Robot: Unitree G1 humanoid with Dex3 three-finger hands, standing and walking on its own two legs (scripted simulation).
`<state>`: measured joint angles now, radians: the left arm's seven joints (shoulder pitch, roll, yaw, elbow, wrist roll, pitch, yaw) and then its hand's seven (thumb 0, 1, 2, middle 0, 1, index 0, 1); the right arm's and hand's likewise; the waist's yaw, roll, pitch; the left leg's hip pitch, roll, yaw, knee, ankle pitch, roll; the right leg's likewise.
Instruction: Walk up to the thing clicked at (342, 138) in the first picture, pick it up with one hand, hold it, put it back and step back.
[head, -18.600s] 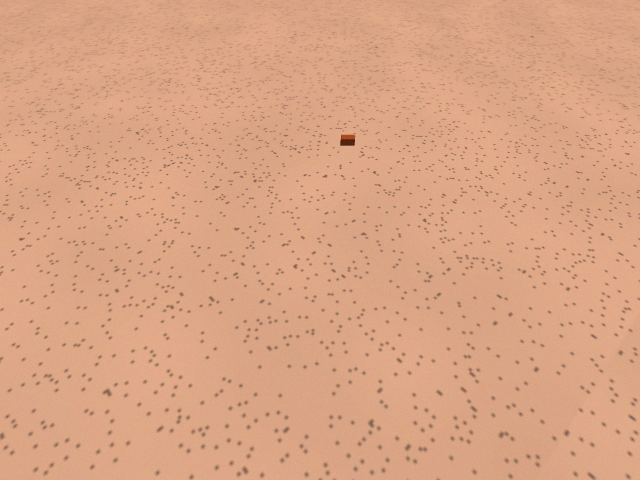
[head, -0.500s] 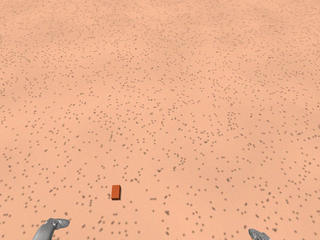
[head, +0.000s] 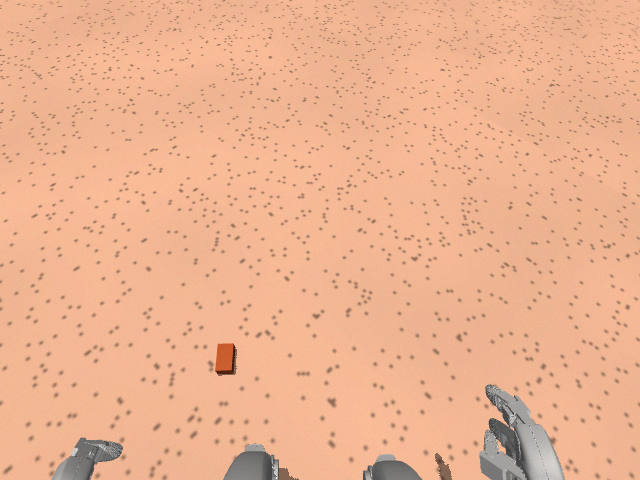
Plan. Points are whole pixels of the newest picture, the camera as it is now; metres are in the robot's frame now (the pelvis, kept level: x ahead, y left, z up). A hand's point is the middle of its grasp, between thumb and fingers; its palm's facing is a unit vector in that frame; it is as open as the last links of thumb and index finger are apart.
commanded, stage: rise first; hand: left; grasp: from above
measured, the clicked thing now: (225, 358) +0.47 +0.24 -0.67
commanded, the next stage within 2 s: none
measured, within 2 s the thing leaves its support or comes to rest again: neither
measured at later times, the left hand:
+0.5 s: hand (146, 452) +0.21 +0.28 -0.28, palm faces -0.43 -0.59 -0.69, open 14.0 cm
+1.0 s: hand (176, 395) +0.33 +0.29 -0.43, palm faces -0.48 -0.15 -0.87, open 13.6 cm
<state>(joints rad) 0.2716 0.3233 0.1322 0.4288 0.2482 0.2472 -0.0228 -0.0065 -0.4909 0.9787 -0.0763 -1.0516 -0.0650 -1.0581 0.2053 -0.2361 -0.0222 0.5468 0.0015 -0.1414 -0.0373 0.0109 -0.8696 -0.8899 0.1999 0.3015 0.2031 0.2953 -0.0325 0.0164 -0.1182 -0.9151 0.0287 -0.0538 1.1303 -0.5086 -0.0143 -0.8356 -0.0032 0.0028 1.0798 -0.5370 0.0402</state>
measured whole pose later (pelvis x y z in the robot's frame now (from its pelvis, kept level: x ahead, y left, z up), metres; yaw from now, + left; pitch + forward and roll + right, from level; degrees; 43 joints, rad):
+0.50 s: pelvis -0.04 -0.01 -0.14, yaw -1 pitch +31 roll -3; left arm -0.07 0.47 0.15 0.65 0.59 -0.07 0.03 -0.01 -0.48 0.95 -0.11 -1.00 -0.09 -1.01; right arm 0.10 -0.29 -0.04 0.61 -0.01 -0.20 0.01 0.01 -0.83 -0.88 0.20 0.30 0.20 0.30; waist -0.04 0.01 -0.19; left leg -1.59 0.02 -0.07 1.70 -0.64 -0.03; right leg -1.52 0.01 0.01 1.68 -0.70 0.04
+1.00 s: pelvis -0.09 +0.00 -0.30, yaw -6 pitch +33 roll -7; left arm -0.67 0.70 0.17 1.11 1.07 -0.29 0.17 0.00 -0.41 0.95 -0.10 -1.00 -0.11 -0.99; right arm 0.15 -0.28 -0.02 0.75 -0.06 -0.06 0.07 0.01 -0.82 -0.88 0.20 0.30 0.20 0.29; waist -0.10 0.01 -0.10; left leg -2.15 0.01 -0.15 2.19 -0.62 -0.04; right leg -2.05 0.05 -0.03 2.15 -0.68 0.06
